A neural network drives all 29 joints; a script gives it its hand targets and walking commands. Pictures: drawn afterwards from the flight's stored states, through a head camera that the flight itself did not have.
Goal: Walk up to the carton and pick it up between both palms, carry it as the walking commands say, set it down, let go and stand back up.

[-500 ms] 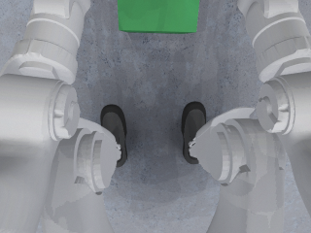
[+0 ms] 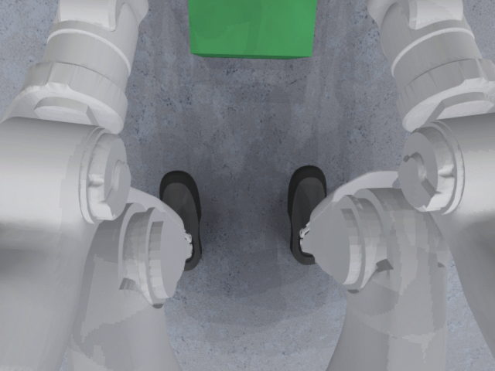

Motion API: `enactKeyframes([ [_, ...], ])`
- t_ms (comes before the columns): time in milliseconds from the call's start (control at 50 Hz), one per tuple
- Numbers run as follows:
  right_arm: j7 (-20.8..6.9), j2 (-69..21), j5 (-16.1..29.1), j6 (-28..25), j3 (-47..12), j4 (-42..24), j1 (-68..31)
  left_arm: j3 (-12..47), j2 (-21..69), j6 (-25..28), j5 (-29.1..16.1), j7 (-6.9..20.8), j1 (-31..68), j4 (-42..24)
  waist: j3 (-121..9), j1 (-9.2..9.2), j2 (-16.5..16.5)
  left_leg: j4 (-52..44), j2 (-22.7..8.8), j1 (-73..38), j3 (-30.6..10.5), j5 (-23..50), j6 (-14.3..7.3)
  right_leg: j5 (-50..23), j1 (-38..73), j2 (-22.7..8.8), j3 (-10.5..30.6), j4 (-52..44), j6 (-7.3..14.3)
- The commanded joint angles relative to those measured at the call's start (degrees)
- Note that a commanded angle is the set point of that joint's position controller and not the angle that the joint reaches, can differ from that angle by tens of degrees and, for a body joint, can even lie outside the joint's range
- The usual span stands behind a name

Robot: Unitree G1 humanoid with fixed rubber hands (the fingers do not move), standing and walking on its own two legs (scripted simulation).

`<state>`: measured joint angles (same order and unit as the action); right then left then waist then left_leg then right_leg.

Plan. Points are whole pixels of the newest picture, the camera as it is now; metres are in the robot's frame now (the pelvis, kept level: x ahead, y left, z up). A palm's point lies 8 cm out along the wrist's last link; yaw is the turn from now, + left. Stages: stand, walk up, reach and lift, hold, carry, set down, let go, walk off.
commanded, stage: reach and lift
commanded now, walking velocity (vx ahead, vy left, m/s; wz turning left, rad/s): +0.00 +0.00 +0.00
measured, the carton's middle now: out of the picture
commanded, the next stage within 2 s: none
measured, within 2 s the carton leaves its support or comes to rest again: leaves its support in 1.14 s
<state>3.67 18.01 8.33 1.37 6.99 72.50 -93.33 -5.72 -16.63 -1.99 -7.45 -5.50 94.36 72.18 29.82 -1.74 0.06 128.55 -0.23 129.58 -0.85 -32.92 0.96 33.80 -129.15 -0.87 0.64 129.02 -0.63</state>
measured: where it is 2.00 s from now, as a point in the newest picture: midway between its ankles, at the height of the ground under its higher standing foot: (242, 232)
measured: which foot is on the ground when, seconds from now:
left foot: down 0.00-1.00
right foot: down 0.00-1.00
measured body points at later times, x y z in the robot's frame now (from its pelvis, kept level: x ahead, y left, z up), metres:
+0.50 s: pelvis +0.01 +0.00 -0.01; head +0.39 -0.01 +0.22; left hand +0.58 +0.10 -0.21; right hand +0.57 -0.15 -0.20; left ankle +0.11 +0.13 -0.32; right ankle +0.11 -0.12 -0.32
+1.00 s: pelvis +0.02 +0.00 -0.01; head +0.39 -0.01 +0.22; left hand +0.58 +0.10 -0.20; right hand +0.57 -0.15 -0.20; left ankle +0.11 +0.13 -0.32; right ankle +0.11 -0.12 -0.32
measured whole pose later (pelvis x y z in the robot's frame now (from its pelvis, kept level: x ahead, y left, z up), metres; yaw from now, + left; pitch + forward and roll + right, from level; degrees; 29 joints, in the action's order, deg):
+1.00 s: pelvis +0.02 +0.00 -0.01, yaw +0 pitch +34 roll +0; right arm 2.3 14.9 2.3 9.0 10.6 67.9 -90.1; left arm -12.4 -12.4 -9.4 0.4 -4.5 90.2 67.1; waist 26.3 -1.6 1.0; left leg 131.8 2.3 128.8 -1.6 -37.0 2.0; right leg 37.4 -128.7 0.7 1.9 132.1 -1.7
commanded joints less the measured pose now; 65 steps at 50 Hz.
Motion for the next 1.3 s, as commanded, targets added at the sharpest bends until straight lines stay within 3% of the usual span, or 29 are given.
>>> enactKeyframes([
  [0,-0.26,0.20,-1.57,-0.83,1.27,-5.19,-11.10,-1.24,0.17,0.87,1.94,0.22,11.33,-5.26,-63.27,-0.94,1.47,-7.84,5.10,-34.15,0.91,17.74,0.86,-19.09,28.19,5.02,-0.71,-9.78,-1.58],
  [100,-0.43,-3.54,-4.34,-0.60,2.85,-5.32,-10.33,-2.97,3.91,0.69,5.18,0.56,10.82,-5.38,-61.90,-0.86,1.30,-8.00,6.00,-34.45,1.38,18.06,0.87,-19.35,28.67,6.19,-0.98,-9.94,-1.62],
  [160,-3.29,-16.09,-5.06,0.15,0.74,-6.20,-13.70,-1.40,16.38,0.06,5.80,3.57,13.84,-5.85,-60.04,-0.59,1.59,-7.79,6.59,-33.43,1.40,17.97,0.67,-19.45,27.89,6.81,-0.99,-9.64,-1.22],
  [240,-9.03,-36.81,-6.95,2.30,-1.18,-7.86,-16.84,-0.72,36.69,-2.04,8.09,9.32,16.81,-7.12,-55.47,-0.21,2.27,-7.08,7.53,-29.85,1.82,16.71,0.30,-18.97,25.97,7.68,-1.19,-8.55,-0.35],
  [280,-11.29,-42.55,-7.80,3.43,-1.12,-8.73,-16.07,-0.80,43.45,-3.13,9.00,11.55,15.43,-7.65,-53.03,-0.42,2.10,-6.65,7.95,-27.99,2.26,16.08,0.01,-18.53,25.17,8.28,-1.64,-8.15,-0.03],
  [440,-15.56,-52.41,-7.74,5.49,-1.12,-11.76,-13.29,-0.07,53.42,-4.53,8.44,15.63,10.94,-10.51,-50.00,-0.35,1.59,-4.86,8.90,-24.74,3.08,17.79,-0.93,-20.26,22.71,9.40,-2.15,-6.78,0.27],
  [800,-15.67,-54.78,-4.46,5.30,-4.07,-12.10,-14.33,2.05,56.73,-5.02,6.16,15.27,11.53,-11.79,-50.88,-0.25,0.92,-4.99,9.80,-25.17,2.23,19.96,-1.67,-21.14,20.46,8.80,-1.89,-5.79,0.98],
  [1120,-13.28,-62.79,0.32,5.03,-9.99,-21.12,-23.77,6.98,62.20,-4.38,0.96,13.12,22.34,-20.75,-72.70,0.56,0.28,-5.12,10.24,-31.99,3.19,26.06,-1.15,-29.54,33.18,9.11,-2.52,-6.30,0.32],
  [1280,-12.33,-64.05,-2.01,6.87,-9.45,-22.15,-25.59,6.90,64.10,-6.06,2.28,12.38,25.13,-23.21,-76.77,0.17,0.01,-7.80,10.48,-32.85,4.05,21.52,-0.64,-25.10,34.83,9.30,-3.29,-8.57,-0.05],
])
